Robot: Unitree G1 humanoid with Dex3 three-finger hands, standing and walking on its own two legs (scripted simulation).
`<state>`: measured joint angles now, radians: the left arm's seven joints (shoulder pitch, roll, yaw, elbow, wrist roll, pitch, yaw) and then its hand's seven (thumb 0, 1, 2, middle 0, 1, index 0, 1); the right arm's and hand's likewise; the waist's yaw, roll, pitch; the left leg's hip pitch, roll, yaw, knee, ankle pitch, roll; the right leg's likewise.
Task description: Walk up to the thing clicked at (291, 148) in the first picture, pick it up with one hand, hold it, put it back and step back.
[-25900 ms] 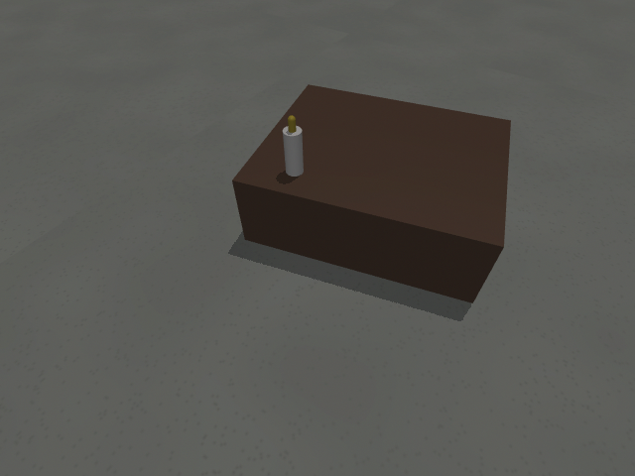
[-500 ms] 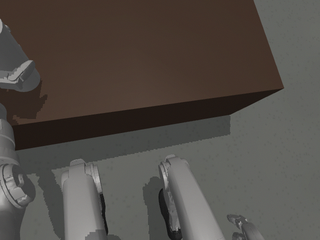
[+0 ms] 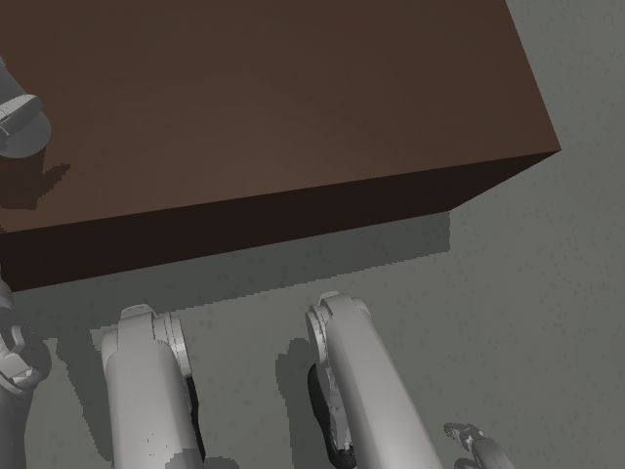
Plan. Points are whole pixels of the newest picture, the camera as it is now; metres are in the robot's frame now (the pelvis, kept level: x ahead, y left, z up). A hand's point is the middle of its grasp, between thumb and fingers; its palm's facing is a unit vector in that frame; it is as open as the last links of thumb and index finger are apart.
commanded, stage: open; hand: left
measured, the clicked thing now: out of the picture +0.53 +0.31 +0.03
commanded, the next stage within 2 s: withdraw in 0.32 s
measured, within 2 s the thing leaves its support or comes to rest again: neither
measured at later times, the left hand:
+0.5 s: hand out of the picture +0.53 +0.31 +0.01, palm faces +0.32 -0.95 -0.01, open 16.0 cm
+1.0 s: hand out of the picture +0.49 +0.38 +0.12, palm faces +0.34 -0.91 -0.24, open 17.4 cm
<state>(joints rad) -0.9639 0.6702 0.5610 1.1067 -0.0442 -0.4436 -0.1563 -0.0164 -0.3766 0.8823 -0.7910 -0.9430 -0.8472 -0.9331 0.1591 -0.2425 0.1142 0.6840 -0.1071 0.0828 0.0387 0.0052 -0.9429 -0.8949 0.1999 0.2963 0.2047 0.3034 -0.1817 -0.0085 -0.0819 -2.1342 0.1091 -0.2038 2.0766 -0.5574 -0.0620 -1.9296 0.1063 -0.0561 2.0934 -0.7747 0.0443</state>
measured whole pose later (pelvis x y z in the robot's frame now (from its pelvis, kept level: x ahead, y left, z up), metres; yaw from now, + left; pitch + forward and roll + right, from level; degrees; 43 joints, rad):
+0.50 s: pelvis +0.00 +0.00 +0.00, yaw +0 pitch +34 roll -8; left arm -0.98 0.66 0.53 1.05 -0.06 -0.42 -0.16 -0.01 -0.59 0.15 -0.37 -0.30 -0.38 -0.28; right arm 0.14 -0.25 0.11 0.66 -0.10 0.09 0.03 0.00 -0.92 -0.89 0.20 0.30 0.21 0.30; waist -0.16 -0.02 -0.08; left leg -2.13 0.11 -0.21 2.09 -0.57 -0.07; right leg -1.93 0.11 -0.06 2.10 -0.78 0.04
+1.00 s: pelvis +0.02 +0.01 +0.10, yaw +3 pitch +33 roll -8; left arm -0.85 0.76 0.50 0.99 0.02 -0.15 -0.18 -0.01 -0.53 0.02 -0.06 -0.04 -0.08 -0.02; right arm 0.20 -0.27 0.06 0.64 -0.01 0.12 0.01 0.01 -0.88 -0.89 0.20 0.30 0.21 0.31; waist -0.13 0.04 -0.12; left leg -1.81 0.12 -0.15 1.77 -0.54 -0.04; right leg -1.61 0.08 -0.04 1.76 -0.72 0.04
